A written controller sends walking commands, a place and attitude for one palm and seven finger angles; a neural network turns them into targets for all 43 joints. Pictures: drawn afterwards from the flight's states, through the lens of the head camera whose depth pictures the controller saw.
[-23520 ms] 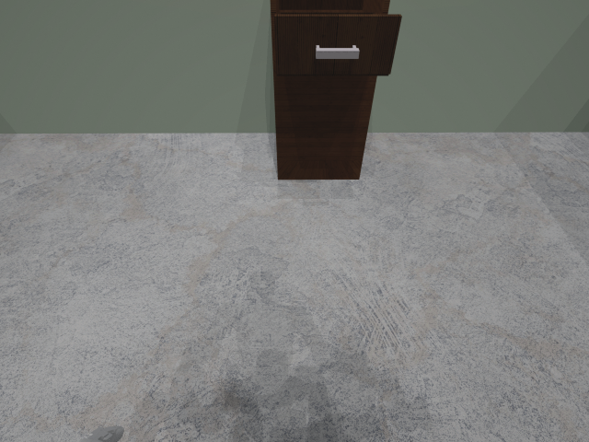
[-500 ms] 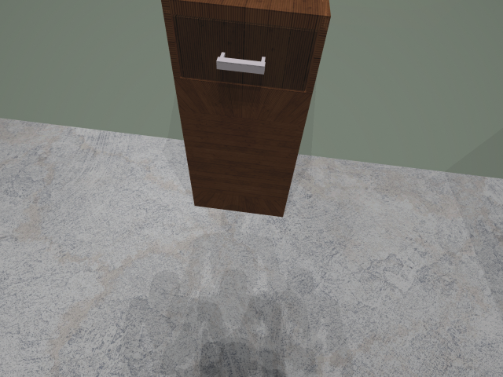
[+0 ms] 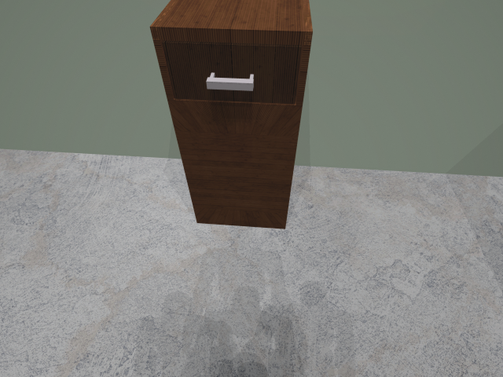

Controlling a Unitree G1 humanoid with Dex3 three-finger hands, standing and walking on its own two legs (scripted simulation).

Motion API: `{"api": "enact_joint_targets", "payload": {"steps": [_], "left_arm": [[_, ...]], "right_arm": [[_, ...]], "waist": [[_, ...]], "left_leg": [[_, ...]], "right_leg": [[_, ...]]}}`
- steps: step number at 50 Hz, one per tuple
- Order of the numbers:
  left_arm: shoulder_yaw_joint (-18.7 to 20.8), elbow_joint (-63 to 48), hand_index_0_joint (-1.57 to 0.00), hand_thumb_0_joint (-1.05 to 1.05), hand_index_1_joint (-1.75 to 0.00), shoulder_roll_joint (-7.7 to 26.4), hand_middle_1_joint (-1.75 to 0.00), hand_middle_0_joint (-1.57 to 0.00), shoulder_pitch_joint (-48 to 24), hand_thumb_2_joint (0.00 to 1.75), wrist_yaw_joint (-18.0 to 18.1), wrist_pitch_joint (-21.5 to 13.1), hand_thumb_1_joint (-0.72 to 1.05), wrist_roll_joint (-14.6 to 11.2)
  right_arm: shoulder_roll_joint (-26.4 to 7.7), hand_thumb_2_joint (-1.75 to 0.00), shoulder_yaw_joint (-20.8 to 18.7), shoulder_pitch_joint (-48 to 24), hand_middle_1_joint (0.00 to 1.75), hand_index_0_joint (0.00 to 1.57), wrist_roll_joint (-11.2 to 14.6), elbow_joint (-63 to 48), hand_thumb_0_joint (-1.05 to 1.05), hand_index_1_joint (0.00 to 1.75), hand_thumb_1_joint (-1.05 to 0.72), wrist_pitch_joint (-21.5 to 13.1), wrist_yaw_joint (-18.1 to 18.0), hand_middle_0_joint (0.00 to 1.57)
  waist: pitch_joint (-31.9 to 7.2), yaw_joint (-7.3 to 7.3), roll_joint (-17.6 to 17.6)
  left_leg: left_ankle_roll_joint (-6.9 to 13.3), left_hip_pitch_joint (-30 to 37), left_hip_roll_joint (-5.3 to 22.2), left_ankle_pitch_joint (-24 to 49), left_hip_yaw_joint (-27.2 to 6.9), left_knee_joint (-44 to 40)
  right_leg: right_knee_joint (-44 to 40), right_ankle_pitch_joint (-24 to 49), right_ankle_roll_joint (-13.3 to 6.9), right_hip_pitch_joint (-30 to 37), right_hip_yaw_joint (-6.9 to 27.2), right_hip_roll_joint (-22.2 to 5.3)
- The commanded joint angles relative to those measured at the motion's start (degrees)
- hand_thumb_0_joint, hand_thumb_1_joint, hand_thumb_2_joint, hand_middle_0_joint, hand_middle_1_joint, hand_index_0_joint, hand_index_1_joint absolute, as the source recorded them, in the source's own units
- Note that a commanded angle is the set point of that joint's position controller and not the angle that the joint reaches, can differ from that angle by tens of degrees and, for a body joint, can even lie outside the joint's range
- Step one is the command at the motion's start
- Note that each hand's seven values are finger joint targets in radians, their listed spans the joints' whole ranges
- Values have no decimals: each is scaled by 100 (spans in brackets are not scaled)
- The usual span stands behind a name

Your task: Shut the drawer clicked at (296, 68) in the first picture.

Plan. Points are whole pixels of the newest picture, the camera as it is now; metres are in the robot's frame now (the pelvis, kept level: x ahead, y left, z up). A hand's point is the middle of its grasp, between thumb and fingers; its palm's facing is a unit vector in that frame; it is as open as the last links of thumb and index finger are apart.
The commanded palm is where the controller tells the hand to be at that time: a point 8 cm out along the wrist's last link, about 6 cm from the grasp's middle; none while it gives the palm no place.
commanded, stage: let the arm hang, fingers relaxed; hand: left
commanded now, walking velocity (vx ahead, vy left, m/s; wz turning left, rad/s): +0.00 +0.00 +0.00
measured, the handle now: (231, 80) +0.88 +0.11 +0.02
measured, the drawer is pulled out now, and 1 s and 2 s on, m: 0.00 0.00 0.00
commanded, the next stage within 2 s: look to check the result in 0.18 s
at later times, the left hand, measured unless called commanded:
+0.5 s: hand out of the picture +0.00 +0.15 -0.17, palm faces +0.04 -0.98 -0.18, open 7.4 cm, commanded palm none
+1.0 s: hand out of the picture +0.03 +0.15 -0.17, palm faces +0.04 -0.98 -0.20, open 7.4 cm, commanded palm none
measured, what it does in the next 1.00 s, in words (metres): stands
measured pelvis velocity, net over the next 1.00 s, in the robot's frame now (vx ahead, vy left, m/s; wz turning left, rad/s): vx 0.03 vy -0.02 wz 0.00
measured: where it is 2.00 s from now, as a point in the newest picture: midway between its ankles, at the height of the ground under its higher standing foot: outside the picture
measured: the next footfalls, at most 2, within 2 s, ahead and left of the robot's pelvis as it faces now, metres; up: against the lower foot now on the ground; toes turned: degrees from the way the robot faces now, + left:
none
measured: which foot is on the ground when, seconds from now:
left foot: down 0.00-1.00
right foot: down 0.00-1.00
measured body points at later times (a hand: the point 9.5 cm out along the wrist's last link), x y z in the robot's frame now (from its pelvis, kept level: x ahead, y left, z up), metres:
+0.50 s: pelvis +0.02 -0.01 +0.00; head +0.03 -0.02 +0.45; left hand +0.00 +0.20 -0.16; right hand -0.01 -0.22 -0.17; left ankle +0.02 +0.10 -0.74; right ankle +0.02 -0.11 -0.74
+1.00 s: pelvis +0.03 -0.02 +0.00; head +0.04 -0.03 +0.45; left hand +0.03 +0.20 -0.15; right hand +0.02 -0.24 -0.16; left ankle +0.02 +0.10 -0.74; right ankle +0.02 -0.11 -0.74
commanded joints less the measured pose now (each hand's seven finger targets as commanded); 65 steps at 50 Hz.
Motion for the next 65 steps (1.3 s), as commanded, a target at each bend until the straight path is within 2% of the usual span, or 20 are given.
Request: {"api": "enact_joint_targets", "payload": {"steps": [1,4,7,10,14,28,32,36,40,45,53,59,62,65], "left_arm": [[105,-55,-20,0,-30,573,-30,-20,425,90,70,-89,90,-34],[105,-29,-20,0,-30,575,-30,-20,467,90,79,-91,90,-36],[112,-14,-20,0,-30,540,-30,-20,444,90,75,-86,90,-39],[112,-1,-20,0,-30,534,-30,-20,452,90,79,-105,90,-42],[123,-1,-20,0,-30,544,-30,-20,461,90,86,-115,90,-35],[138,38,-20,0,-30,574,-30,-20,430,90,82,-139,90,-43],[134,36,-20,0,-30,587,-30,-20,423,90,85,-158,90,-50],[139,27,-20,0,-30,609,-30,-20,349,90,82,-147,90,-47],[138,33,-20,0,-30,627,-30,-20,344,90,79,-152,90,-49],[147,8,-20,0,-30,678,-30,-20,291,90,76,-160,90,-49],[159,-11,-20,0,-30,720,-30,-20,243,90,70,-162,90,-53],[169,-22,-20,0,-30,783,-30,-20,210,90,75,-177,90,-46],[165,-6,-20,0,-30,791,-30,-20,186,90,68,-173,90,-53],[171,-21,-20,0,-30,808,-30,-20,163,90,69,-174,90,-53]], "right_arm": [[-408,-90,-75,430,30,20,12,-61,0,30,-90,-57,-37,20],[-425,-90,-86,432,30,20,16,-40,0,30,-90,-49,-46,20],[-375,-90,-86,445,30,20,13,-19,0,30,-90,-55,-53,20],[-403,-90,-97,464,30,20,14,-27,0,30,-90,-54,-58,20],[-438,-90,-111,448,30,20,25,-21,0,30,-90,-50,-61,20],[-472,-90,-104,338,30,20,18,44,0,30,-90,-60,-75,20],[-516,-90,-113,279,30,20,20,39,0,30,-90,-70,-84,20],[-522,-90,-104,261,30,20,16,50,0,30,-90,-62,-83,20],[-562,-90,-104,203,30,20,18,43,0,30,-90,-70,-89,20],[-608,-90,-107,189,30,20,14,38,0,30,-90,-68,-84,20],[-650,-90,-105,128,30,20,15,47,0,30,-90,-77,-89,20],[-717,-90,-119,76,30,20,23,28,0,30,-90,-73,-90,20],[-722,-90,-109,70,30,20,15,51,0,30,-90,-73,-87,20],[-732,-90,-112,52,30,20,17,47,0,30,-90,-67,-85,20]], "waist": [[354,34,-71],[395,49,94],[381,33,68],[294,15,-127],[368,19,-180],[326,16,-141],[210,13,-71],[334,9,-50],[266,16,-15],[254,7,-170],[215,15,-65],[206,15,-166],[202,10,-91],[239,9,-162]], "left_leg": [[108,-228,559,114,-580,-585],[97,-187,562,108,-552,-557],[101,-178,572,51,-559,-599],[92,-71,569,175,-519,-523],[85,-38,566,234,-496,-497],[57,75,578,375,-443,-484],[44,204,610,600,-432,-450],[42,137,615,536,-464,-507],[37,220,633,628,-449,-493],[32,221,630,613,-446,-507],[19,269,642,654,-437,-539],[12,331,649,761,-440,-529],[9,334,651,682,-423,-556],[9,314,657,622,-432,-559]], "right_leg": [[-605,-273,-174,-88,538,-517],[-636,-304,-182,-121,552,-499],[-643,-284,-177,-76,544,-506],[-673,-239,-186,-54,555,-516],[-699,-227,-187,-101,564,-509],[-784,-68,-190,43,590,-544],[-737,291,-188,129,559,-555],[-759,196,-186,116,555,-534],[-754,358,-182,165,560,-545],[-777,364,-180,203,560,-546],[-780,503,-178,286,561,-551],[-765,700,-173,290,568,-543],[-808,597,-173,314,587,-562],[-844,496,-171,296,579,-557]]}}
